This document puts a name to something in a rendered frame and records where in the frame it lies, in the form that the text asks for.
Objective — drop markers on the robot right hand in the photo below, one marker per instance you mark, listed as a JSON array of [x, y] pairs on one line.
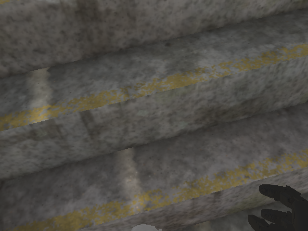
[[297, 220]]

